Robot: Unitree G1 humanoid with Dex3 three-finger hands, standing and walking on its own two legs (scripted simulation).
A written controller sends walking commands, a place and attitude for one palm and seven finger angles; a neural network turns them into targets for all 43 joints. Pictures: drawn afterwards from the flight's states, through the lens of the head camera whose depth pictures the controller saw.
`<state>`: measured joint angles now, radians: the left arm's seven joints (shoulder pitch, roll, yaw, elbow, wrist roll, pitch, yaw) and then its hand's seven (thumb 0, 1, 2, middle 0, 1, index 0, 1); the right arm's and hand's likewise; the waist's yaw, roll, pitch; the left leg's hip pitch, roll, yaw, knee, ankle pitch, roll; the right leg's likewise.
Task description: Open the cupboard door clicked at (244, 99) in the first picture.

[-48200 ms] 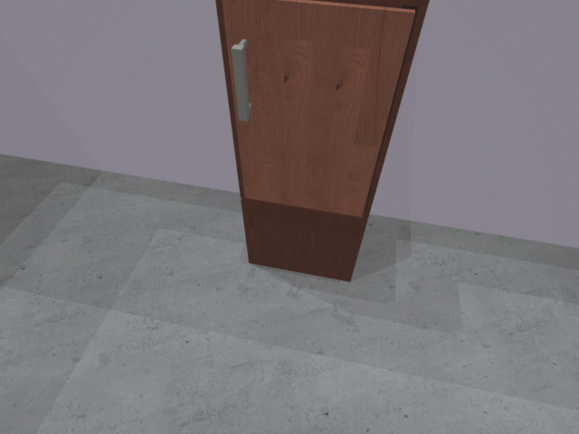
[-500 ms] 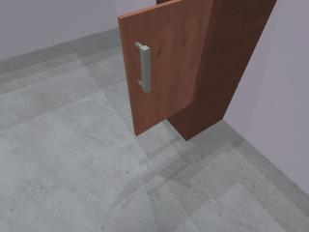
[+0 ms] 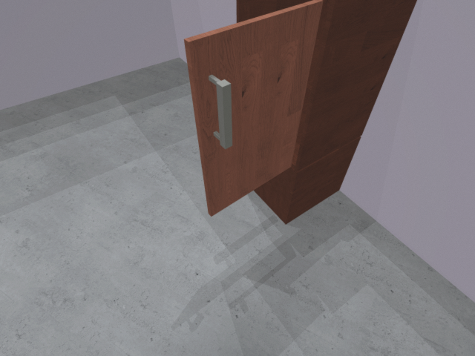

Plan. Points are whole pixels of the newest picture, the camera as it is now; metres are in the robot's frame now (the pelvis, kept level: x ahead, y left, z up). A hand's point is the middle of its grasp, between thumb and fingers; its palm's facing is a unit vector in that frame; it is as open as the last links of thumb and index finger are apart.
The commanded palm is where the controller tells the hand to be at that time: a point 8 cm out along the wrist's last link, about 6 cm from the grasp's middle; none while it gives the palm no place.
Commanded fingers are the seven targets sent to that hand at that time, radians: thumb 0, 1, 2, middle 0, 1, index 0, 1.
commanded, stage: let the arm hang, fingers relaxed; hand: left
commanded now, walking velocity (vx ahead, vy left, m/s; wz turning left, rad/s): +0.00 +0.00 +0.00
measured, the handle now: (219, 113) +0.62 +0.07 +0.07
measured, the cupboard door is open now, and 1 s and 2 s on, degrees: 93 93 93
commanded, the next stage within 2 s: look to check the result in 0.12 s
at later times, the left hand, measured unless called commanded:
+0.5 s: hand out of the picture +0.00 +0.18 -0.17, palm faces +0.03 -0.98 -0.20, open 7.4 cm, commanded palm none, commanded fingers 0.00 0.90 0.90 -0.20 -0.30 -0.20 -0.30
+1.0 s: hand out of the picture +0.04 +0.19 -0.17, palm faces +0.01 -0.97 -0.23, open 7.4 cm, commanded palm none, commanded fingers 0.00 0.90 0.90 -0.20 -0.30 -0.20 -0.30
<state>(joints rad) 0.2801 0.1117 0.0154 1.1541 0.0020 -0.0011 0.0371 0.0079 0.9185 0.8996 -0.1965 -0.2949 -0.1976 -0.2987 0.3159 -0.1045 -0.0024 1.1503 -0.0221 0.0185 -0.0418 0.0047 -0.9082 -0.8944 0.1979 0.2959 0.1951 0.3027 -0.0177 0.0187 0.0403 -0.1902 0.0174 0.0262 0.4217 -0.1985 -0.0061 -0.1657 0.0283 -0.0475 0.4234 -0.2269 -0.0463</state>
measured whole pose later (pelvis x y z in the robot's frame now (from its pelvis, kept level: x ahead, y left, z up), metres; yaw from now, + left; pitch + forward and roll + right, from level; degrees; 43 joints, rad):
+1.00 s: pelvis +0.02 +0.01 +0.00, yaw +0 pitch -1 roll +0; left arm 0.21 0.18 0.02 1.14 0.00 -0.02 0.03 0.00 0.91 0.90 -0.20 -0.29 -0.20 -0.30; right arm 0.22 -0.18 -0.01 1.15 -0.02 0.01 -0.03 0.01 -0.91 -0.89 0.20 0.30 0.20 0.30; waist -0.02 0.02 0.06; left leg -0.16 0.01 0.03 0.38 -0.20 0.00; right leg -0.14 0.02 -0.04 0.39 -0.23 -0.03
